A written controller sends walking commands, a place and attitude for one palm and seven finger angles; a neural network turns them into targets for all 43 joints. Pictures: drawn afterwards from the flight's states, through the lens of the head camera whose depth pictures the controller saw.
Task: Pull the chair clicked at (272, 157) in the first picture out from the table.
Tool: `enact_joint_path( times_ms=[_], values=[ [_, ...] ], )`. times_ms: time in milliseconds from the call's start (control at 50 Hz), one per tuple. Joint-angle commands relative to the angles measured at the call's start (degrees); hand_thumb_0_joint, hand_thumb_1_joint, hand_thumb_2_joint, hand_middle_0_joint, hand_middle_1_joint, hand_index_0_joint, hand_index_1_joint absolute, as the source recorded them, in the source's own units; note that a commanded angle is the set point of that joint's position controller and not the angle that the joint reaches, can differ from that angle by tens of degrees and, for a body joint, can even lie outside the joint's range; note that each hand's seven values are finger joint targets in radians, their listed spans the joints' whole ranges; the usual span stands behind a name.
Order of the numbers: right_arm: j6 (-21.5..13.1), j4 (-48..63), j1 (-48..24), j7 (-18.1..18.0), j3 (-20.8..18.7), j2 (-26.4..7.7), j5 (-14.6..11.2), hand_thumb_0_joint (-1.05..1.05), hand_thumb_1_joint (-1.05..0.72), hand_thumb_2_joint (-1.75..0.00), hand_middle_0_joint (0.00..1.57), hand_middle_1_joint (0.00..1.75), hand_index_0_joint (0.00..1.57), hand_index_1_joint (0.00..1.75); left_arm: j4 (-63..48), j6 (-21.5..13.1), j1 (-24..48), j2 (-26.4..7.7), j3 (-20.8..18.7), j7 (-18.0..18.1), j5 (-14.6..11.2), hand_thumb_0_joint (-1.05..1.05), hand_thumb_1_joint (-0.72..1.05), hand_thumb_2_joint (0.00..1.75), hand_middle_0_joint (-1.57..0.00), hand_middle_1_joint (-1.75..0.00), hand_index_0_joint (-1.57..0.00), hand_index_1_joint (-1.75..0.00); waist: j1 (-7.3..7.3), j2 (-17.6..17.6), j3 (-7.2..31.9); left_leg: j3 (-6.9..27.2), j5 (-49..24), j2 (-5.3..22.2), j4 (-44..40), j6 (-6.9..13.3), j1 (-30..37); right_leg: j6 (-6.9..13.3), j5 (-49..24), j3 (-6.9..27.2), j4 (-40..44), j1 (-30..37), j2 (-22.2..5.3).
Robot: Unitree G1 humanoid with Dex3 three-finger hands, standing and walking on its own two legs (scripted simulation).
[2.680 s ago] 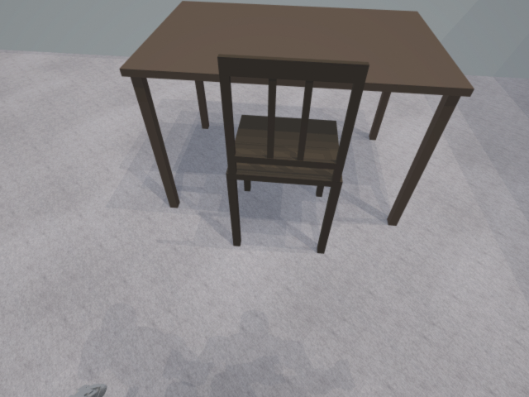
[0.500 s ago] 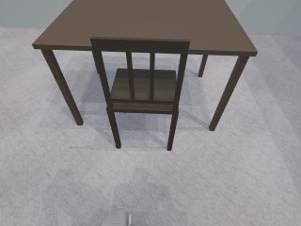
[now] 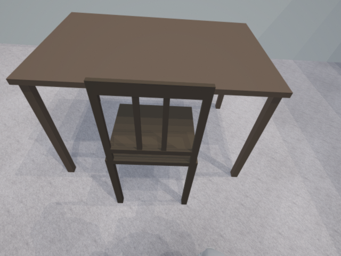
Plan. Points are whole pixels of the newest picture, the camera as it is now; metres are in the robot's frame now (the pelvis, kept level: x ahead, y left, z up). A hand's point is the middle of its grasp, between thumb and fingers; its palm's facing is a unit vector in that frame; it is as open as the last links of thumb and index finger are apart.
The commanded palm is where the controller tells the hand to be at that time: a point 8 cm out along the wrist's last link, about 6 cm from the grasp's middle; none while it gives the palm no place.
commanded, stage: take the last steps up to it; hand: left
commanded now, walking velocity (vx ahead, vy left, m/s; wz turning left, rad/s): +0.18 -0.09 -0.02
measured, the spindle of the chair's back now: (137, 125) +0.58 +0.15 -0.09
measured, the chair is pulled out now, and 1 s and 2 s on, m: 0.00 0.00 0.00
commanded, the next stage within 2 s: come to a stop and stand still in 0.10 s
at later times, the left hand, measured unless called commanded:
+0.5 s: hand out of the picture +0.16 +0.13 -0.17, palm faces +0.07 -0.97 -0.24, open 7.3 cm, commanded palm none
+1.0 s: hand out of the picture +0.05 +0.20 -0.19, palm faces +0.05 -0.99 -0.16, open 7.4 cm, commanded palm none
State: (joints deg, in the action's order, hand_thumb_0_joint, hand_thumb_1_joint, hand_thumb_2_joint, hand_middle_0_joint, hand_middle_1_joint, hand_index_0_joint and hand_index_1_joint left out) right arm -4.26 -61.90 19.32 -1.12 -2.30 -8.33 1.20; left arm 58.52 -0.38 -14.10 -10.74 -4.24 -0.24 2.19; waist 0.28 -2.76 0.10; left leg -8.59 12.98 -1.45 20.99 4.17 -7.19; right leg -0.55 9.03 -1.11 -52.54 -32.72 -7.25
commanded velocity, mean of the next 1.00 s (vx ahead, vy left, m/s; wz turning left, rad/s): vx -0.04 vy -0.03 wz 0.00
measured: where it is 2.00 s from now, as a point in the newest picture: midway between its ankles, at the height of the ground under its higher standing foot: outside the picture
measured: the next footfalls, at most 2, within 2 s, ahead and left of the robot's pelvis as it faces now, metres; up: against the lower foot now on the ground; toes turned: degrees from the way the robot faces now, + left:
right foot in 0.20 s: +0.18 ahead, -0.15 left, +0.00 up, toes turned -6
left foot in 0.68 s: +0.13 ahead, +0.11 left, +0.00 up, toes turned +2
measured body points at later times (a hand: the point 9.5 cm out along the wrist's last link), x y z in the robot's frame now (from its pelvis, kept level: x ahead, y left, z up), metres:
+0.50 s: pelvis +0.11 -0.05 -0.01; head +0.14 -0.07 +0.44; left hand +0.16 +0.18 -0.15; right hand +0.15 -0.28 -0.17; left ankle +0.10 +0.07 -0.68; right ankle +0.14 -0.15 -0.74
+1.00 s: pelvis +0.08 +0.01 +0.00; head +0.09 +0.05 +0.45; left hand +0.05 +0.25 -0.17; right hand +0.12 -0.22 -0.13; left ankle +0.09 +0.10 -0.74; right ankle +0.02 -0.14 -0.68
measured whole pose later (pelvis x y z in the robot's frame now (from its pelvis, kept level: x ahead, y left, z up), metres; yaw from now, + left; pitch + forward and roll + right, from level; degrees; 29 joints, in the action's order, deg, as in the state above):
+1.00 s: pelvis +0.08 +0.01 +0.00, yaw -1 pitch +0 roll -2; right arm -0.2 -59.1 13.2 -3.2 -1.0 -7.4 1.6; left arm 61.8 4.4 -18.4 -12.6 -4.2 0.5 1.7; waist -0.3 -4.1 -1.6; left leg -3.5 10.9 1.1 21.9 2.2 -11.1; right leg -2.5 21.2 2.0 -53.8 -20.2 0.1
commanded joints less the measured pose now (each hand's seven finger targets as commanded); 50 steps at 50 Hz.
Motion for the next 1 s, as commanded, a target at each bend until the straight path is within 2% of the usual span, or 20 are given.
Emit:
enact_joint_path(
  times_ms=[0,80,140,160,180,200,220,260,320,400,480,600,620,640,660,680,700,760,820,980],
  values=[
    [-0.5,1.1,5.7,-0.5,-1.3,-7.0,0.1,0.00,-0.90,-0.90,0.20,0.30,0.20,0.30,-3.0,-0.4,2.6,-0.2,0.6,-0.9,-0.6,0.00,0.90,0.90,-0.20,-0.30,-0.20,-0.30,1.92,7.2,-8.1,11.7,-8.5,16.7,-11.4,7.8,-3.2,0.0,0.7,-1.5,9.1,-0.2,0.5],
    [0.3,0.3,6.7,-0.6,-1.6,-8.2,0.7,0.00,-0.90,-0.90,0.20,0.30,0.20,0.30,-3.4,-0.9,4.4,-0.3,0.8,-0.9,-0.7,0.00,0.90,0.90,-0.20,-0.30,-0.20,-0.30,2.51,8.4,-5.8,10.4,-12.3,16.9,-6.3,6.5,-0.4,1.0,4.1,-4.0,16.5,6.2,3.1],
    [0.8,-0.5,6.0,-0.5,-1.1,-6.9,0.2,0.00,-0.90,-0.90,0.20,0.30,0.20,0.30,-0.1,-2.1,-4.9,-2.6,0.0,-0.5,-0.5,0.00,0.90,0.90,-0.20,-0.30,-0.20,-0.30,-1.85,3.2,-1.0,6.8,-10.1,12.8,6.2,2.4,-5.4,2.3,-0.6,-4.4,25.9,24.4,5.2],
    [0.6,-0.4,7.0,-0.2,-0.8,-4.9,-0.3,0.00,-0.90,-0.90,0.20,0.30,0.20,0.30,1.8,-2.9,-11.1,-6.1,-0.7,0.1,-0.3,0.00,0.90,0.90,-0.20,-0.30,-0.20,-0.30,-4.02,-4.3,4.7,2.9,-3.3,8.7,18.5,0.1,-13.1,5.2,-3.0,5.7,27.8,36.2,-2.7],
    [0.5,0.8,8.8,0.0,0.0,-2.1,-0.6,0.00,-0.90,-0.90,0.20,0.30,0.20,0.30,2.9,-3.1,-15.5,-11.3,-1.7,0.6,-0.6,0.00,0.90,0.90,-0.20,-0.30,-0.20,-0.30,-3.98,-15.4,8.9,-0.7,19.5,1.7,33.8,-2.6,-23.4,11.1,-13.7,21.4,32.3,45.0,-14.9],
    [1.4,1.4,6.5,-0.6,-0.2,-4.3,-0.7,0.00,-0.90,-0.90,0.20,0.30,0.20,0.30,2.3,-2.7,-15.7,-11.2,-0.9,1.1,-1.5,0.00,0.90,0.90,-0.20,-0.30,-0.20,-0.30,-4.51,-8.0,7.7,5.2,23.8,2.7,41.7,-2.4,-22.2,13.3,-23.4,22.0,34.1,38.6,-17.6],
    [1.5,0.2,7.0,-0.8,-0.2,-2.7,-0.8,0.00,-0.90,-0.90,0.20,0.30,0.20,0.30,1.9,-2.9,-9.7,-8.5,-0.5,1.5,-1.3,0.00,0.90,0.90,-0.20,-0.30,-0.20,-0.30,-1.99,-6.4,6.5,7.4,20.3,4.5,43.1,-2.8,-19.9,13.4,-29.5,17.0,33.3,33.3,-15.3],
    [2.7,-1.0,5.4,-1.2,0.5,-1.3,-1.0,0.00,-0.90,-0.90,0.20,0.30,0.20,0.30,0.6,-2.6,-3.0,-4.9,1.0,2.1,-1.3,0.00,0.90,0.90,-0.20,-0.30,-0.20,-0.30,0.18,-1.4,2.1,8.7,16.3,6.3,39.7,-4.5,-16.0,11.8,-41.0,9.3,32.4,24.9,-12.4],
    [5.2,-0.6,4.1,-1.4,0.1,-0.3,-1.2,0.00,-0.90,-0.90,0.20,0.30,0.20,0.30,-0.3,-1.6,-2.1,-5.4,0.6,3.2,-0.9,0.00,0.90,0.90,-0.20,-0.30,-0.20,-0.30,0.23,0.7,1.7,7.6,14.7,4.8,34.4,-5.9,-14.8,11.6,-48.0,5.0,30.5,22.5,-11.6],
    [6.9,1.7,-0.1,-0.8,-1.2,-2.9,-0.6,0.00,-0.90,-0.90,0.20,0.30,0.20,0.30,-0.3,-0.3,-3.1,-7.6,-0.6,3.6,-1.0,0.00,0.90,0.90,-0.20,-0.30,-0.20,-0.30,-1.47,-2.6,2.6,8.2,13.1,3.3,37.7,-7.1,-18.8,13.4,-44.9,6.6,30.7,25.3,-13.4],
    [7.8,4.8,-4.4,-0.2,-2.0,-4.3,-0.3,0.00,-0.90,-0.90,0.20,0.30,0.20,0.30,-1.7,0.3,-1.9,-8.6,-1.0,3.8,-0.6,0.00,0.90,0.90,-0.20,-0.30,-0.20,-0.30,-1.31,-5.4,1.7,9.7,12.2,3.1,38.4,-7.5,-19.0,12.9,-38.3,6.5,31.2,22.9,-13.2],
    [5.9,5.9,-3.9,0.1,-1.5,-3.4,-0.8,0.00,-0.90,-0.90,0.20,0.30,0.20,0.30,-3.1,1.2,0.2,-9.3,-1.1,2.9,0.0,0.00,0.90,0.90,-0.20,-0.30,-0.20,-0.30,-0.46,-8.0,3.1,6.1,6.4,1.9,16.0,-6.3,-6.4,9.0,-13.4,5.2,30.3,18.3,-7.9],
    [5.3,5.1,-1.5,0.1,-1.2,-3.6,-0.8,0.00,-0.90,-0.90,0.20,0.30,0.20,0.30,-3.1,1.4,0.7,-8.9,-0.9,2.8,-0.4,0.00,0.90,0.90,-0.20,-0.30,-0.20,-0.30,1.08,-6.9,3.4,5.6,-0.4,1.7,7.5,-6.0,-0.7,6.7,-6.4,4.4,28.6,15.4,-6.0],
    [4.5,4.5,-0.6,-0.1,-1.2,-5.2,-0.8,0.00,-0.90,-0.90,0.20,0.30,0.20,0.30,-2.9,1.7,-0.8,-6.7,-0.2,2.6,-0.8,0.00,0.90,0.90,-0.20,-0.30,-0.20,-0.30,0.94,-0.3,3.4,7.9,-3.7,4.1,1.3,-5.7,3.6,4.1,1.3,2.9,24.1,13.0,-2.5],
    [3.6,5.4,-1.1,-0.2,-1.8,-9.7,-0.3,0.00,-0.90,-0.90,0.20,0.30,0.20,0.30,-2.9,1.9,-3.0,-3.1,0.6,2.4,-1.4,0.00,0.90,0.90,-0.20,-0.30,-0.20,-0.30,0.32,14.4,2.5,21.6,-9.4,15.0,-4.6,-3.2,1.2,0.5,13.8,-0.6,17.8,9.2,3.4],
    [3.8,6.8,-4.6,-0.5,-1.6,-12.0,0.2,0.00,-0.90,-0.90,0.20,0.30,0.20,0.30,-2.7,2.1,-2.5,-2.2,1.0,2.6,-1.4,0.00,0.90,0.90,-0.20,-0.30,-0.20,-0.30,-0.14,19.3,-0.3,28.4,-11.2,21.3,-8.5,0.9,-7.0,-0.8,21.8,-0.2,11.4,10.2,5.9],
    [4.0,7.8,-7.7,-0.6,-1.1,-11.9,0.6,0.00,-0.90,-0.90,0.20,0.30,0.20,0.30,-2.7,2.2,-2.9,-2.9,0.9,2.4,-1.2,0.00,0.90,0.90,-0.20,-0.30,-0.20,-0.30,-1.09,12.7,-2.6,27.7,-4.2,22.8,-9.6,4.5,-13.2,-0.4,20.7,2.2,7.2,13.6,5.0],
    [3.7,6.8,-9.3,-2.2,-0.4,-9.9,0.5,0.00,-0.90,-0.90,0.20,0.30,0.20,0.30,0.4,2.9,-4.8,-4.1,0.0,1.3,-0.6,0.00,0.90,0.90,-0.20,-0.30,-0.20,-0.30,-1.71,11.9,-5.6,21.2,-4.7,17.2,-9.7,2.2,-9.5,-0.8,12.6,5.5,-2.2,8.5,6.3],
    [3.6,5.8,-6.4,-2.6,-0.6,-9.9,0.2,0.00,-0.90,-0.90,0.20,0.30,0.20,0.30,1.0,2.9,-6.1,-4.6,-0.4,0.7,-0.6,0.00,0.90,0.90,-0.20,-0.30,-0.20,-0.30,-0.92,8.4,-3.9,17.6,-11.5,16.8,-8.2,2.6,-3.5,-1.8,9.9,5.3,-6.1,5.4,6.7],
    [3.9,2.9,0.2,-3.1,-1.6,-10.6,0.4,0.00,-0.90,-0.90,0.20,0.30,0.20,0.30,-0.4,3.7,-3.4,-3.0,0.2,0.4,-0.9,0.00,0.90,0.90,-0.20,-0.30,-0.20,-0.30,1.91,12.1,-0.3,18.5,-17.1,17.8,-6.1,4.7,4.7,-1.9,15.0,2.7,4.1,7.3,5.9]
  ],
)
